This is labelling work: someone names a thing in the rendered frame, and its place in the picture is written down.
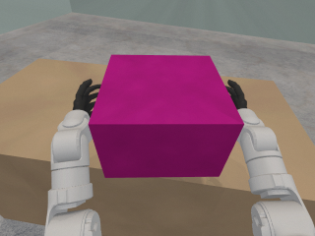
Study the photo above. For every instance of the right robot upper arm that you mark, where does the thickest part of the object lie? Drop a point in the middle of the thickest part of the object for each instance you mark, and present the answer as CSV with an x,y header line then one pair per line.
x,y
280,218

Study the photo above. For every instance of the left robot forearm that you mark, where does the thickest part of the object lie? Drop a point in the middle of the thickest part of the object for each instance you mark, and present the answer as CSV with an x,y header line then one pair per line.
x,y
69,164

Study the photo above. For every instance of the right robot hand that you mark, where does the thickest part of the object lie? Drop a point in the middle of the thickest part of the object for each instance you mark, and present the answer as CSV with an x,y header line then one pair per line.
x,y
236,94

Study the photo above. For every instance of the left robot hand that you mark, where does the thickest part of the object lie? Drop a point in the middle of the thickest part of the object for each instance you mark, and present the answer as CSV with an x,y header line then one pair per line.
x,y
83,97

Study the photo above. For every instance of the pedestal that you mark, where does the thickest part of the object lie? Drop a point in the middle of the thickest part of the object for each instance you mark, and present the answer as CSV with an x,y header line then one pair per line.
x,y
34,101

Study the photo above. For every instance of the right robot forearm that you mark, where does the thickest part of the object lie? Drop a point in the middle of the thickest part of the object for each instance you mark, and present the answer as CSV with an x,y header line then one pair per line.
x,y
262,155

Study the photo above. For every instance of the carton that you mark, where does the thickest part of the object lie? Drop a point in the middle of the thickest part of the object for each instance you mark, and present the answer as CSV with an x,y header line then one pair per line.
x,y
158,116

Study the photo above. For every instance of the left robot upper arm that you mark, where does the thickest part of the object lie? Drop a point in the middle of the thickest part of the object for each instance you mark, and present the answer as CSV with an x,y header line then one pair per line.
x,y
83,222

